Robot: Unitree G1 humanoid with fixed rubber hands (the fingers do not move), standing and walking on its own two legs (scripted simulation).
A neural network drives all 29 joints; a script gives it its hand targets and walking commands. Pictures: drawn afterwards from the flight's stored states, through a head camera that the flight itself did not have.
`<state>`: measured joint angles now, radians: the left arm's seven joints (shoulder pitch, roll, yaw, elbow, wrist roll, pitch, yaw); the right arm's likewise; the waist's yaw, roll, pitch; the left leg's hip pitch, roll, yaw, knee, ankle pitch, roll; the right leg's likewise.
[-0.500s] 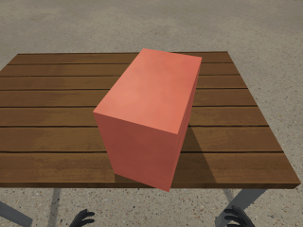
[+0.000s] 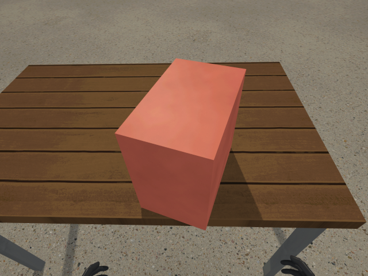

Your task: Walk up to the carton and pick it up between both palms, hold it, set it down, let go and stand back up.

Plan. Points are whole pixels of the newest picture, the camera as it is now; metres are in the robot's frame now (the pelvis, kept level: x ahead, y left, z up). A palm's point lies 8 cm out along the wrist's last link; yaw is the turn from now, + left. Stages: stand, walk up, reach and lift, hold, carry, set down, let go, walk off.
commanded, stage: stand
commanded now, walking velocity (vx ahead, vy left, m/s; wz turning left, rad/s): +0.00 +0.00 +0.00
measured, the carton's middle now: (190, 142) +0.42 +0.00 +0.07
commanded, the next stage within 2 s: walk up in 1.66 s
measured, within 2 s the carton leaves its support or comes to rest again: neither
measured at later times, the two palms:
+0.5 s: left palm out of the picture +0.09 +0.25 -0.09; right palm out of the picture +0.10 -0.24 -0.09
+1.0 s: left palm out of the picture +0.08 +0.25 -0.09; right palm out of the picture +0.10 -0.24 -0.09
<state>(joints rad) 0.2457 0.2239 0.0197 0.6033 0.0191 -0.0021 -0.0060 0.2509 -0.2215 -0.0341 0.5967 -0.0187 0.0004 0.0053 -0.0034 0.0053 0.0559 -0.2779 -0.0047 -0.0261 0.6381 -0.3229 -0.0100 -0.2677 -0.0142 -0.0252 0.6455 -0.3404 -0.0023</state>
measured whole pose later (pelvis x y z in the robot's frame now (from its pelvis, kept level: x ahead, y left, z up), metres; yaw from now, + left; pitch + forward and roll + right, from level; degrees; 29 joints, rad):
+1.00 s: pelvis -0.01 +0.00 +0.00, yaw +1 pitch -2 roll +0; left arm 0.29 0.24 0.01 0.66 0.01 0.00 -0.01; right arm 0.29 -0.23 -0.03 0.66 -0.01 0.00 0.00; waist 0.00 0.00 0.05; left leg -0.28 -0.01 -0.05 0.59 -0.28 -0.01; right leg -0.25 -0.02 -0.04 0.59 -0.30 0.00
